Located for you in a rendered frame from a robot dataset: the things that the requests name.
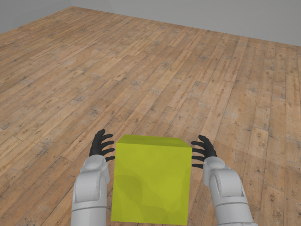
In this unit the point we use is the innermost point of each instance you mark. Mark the left robot hand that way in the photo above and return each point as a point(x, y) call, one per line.
point(97, 145)

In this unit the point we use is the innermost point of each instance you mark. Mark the right robot hand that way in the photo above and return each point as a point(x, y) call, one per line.
point(207, 152)

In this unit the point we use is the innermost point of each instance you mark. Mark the left robot forearm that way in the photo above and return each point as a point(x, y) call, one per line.
point(89, 199)

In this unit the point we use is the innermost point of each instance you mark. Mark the right robot forearm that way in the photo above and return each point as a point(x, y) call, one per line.
point(227, 192)

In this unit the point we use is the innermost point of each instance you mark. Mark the carton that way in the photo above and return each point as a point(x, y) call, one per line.
point(151, 180)

